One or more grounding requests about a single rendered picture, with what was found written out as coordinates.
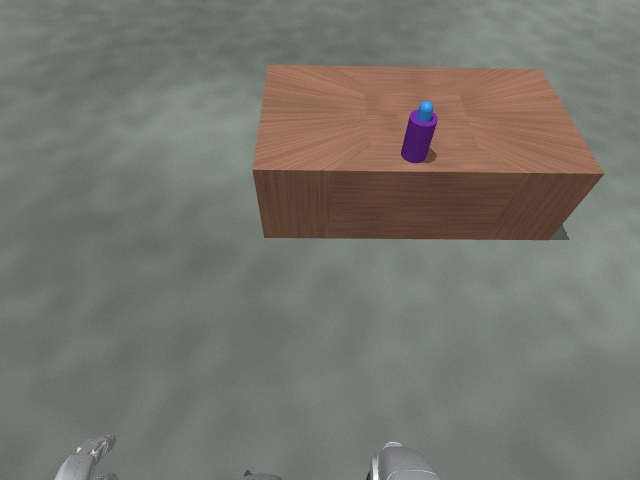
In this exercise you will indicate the bottle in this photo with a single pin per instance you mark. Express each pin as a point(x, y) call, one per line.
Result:
point(419, 133)

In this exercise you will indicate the left robot hand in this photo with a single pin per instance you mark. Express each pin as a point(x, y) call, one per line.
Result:
point(82, 465)

